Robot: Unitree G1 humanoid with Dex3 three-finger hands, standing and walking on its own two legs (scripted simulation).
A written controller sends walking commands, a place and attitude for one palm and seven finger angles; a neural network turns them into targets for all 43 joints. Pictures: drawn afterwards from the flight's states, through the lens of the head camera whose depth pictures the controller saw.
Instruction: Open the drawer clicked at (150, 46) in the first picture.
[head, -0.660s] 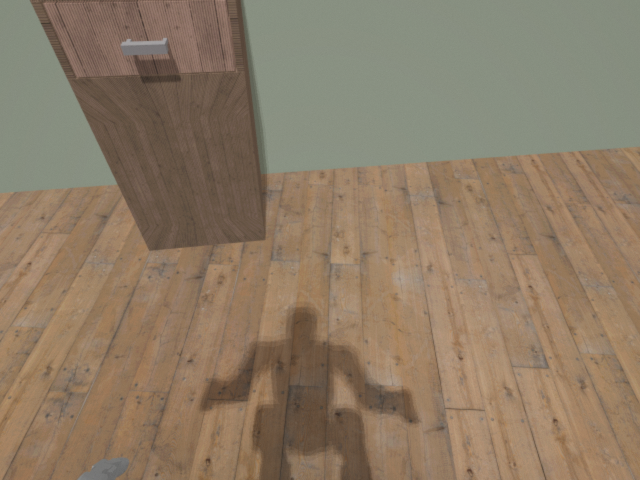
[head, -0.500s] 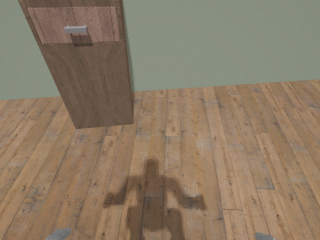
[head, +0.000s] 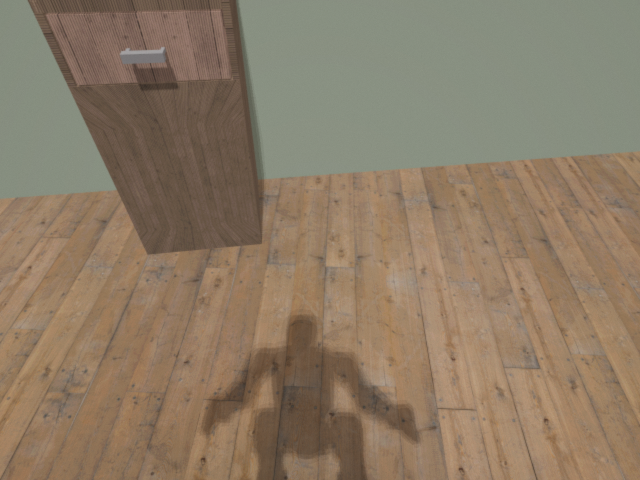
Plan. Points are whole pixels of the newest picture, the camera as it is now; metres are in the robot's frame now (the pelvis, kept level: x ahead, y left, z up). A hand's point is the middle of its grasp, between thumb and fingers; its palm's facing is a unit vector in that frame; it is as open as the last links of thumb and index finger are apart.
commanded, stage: stand and wait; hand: left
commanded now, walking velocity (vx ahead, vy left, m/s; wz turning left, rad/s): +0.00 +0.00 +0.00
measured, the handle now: (144, 53) +1.09 +0.53 +0.05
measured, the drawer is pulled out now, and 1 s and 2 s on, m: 0.00 0.00 0.00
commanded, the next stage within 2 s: look at it before walking up in 0.32 s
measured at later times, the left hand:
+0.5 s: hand out of the picture +0.06 +0.24 -0.16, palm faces -0.04 -0.94 -0.33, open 7.4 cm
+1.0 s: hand out of the picture +0.08 +0.24 -0.15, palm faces -0.03 -0.94 -0.34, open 7.4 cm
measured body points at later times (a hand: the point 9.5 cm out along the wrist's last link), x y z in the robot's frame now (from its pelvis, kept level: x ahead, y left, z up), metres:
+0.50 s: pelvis -0.01 -0.01 +0.00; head -0.01 -0.01 +0.45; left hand +0.07 +0.28 -0.13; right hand +0.05 -0.30 -0.13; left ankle -0.01 +0.12 -0.74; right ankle +0.00 -0.12 -0.74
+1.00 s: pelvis +0.00 -0.01 +0.00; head +0.00 -0.01 +0.45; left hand +0.08 +0.29 -0.13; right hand +0.08 -0.30 -0.13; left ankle -0.01 +0.12 -0.74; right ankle +0.00 -0.12 -0.74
